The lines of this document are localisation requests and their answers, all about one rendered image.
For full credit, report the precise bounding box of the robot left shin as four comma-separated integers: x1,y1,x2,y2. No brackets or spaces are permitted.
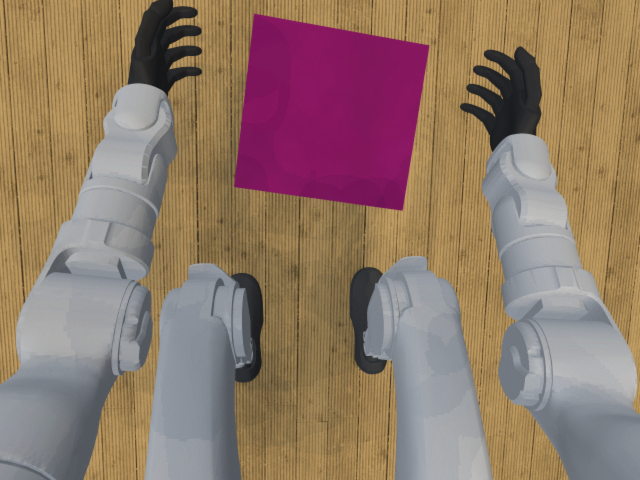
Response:
159,263,253,368

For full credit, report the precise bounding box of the robot right thigh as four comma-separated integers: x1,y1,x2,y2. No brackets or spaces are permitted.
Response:
371,270,493,480

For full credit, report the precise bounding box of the right robot hand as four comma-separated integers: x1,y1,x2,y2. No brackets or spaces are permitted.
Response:
460,46,542,152

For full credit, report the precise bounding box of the left robot forearm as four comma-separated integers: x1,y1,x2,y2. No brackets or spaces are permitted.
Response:
16,83,177,363

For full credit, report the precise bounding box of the carton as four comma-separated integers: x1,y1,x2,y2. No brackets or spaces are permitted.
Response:
234,14,429,211

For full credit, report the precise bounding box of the robot right upper arm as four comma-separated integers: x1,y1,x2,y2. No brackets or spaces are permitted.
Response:
498,317,640,480

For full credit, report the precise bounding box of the robot left upper arm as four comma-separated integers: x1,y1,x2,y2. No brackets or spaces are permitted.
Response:
0,272,153,480

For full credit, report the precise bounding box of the left robot hand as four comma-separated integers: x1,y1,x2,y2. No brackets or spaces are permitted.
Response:
127,0,202,96

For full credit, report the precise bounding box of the right robot forearm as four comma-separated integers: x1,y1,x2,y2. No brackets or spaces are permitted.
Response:
482,134,637,401

